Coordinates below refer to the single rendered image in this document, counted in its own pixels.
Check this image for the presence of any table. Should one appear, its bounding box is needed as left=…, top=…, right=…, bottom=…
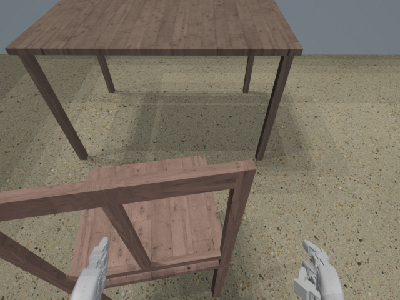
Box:
left=5, top=0, right=303, bottom=161

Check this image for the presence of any chair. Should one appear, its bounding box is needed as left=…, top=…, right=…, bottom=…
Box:
left=0, top=155, right=256, bottom=300

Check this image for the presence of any robot left hand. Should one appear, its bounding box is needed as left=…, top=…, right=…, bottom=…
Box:
left=69, top=237, right=109, bottom=300

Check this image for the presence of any robot right hand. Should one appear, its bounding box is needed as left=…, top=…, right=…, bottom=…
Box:
left=294, top=240, right=344, bottom=300

